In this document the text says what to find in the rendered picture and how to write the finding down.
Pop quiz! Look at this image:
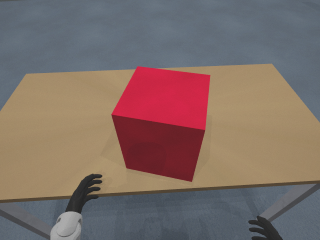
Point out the left robot forearm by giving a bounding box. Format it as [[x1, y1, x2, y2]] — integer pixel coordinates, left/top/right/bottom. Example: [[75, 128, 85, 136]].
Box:
[[50, 211, 83, 240]]

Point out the carton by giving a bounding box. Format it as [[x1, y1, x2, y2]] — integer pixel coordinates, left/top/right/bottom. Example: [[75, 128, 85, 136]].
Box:
[[111, 66, 211, 182]]

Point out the left robot hand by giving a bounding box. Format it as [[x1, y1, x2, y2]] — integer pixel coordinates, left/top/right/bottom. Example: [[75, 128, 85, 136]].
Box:
[[65, 173, 103, 214]]

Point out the right robot hand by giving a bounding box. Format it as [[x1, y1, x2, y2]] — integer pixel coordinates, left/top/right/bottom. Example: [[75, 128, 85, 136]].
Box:
[[248, 216, 283, 240]]

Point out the table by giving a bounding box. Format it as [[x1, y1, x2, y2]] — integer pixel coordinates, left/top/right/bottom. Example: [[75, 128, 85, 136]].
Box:
[[0, 63, 320, 240]]

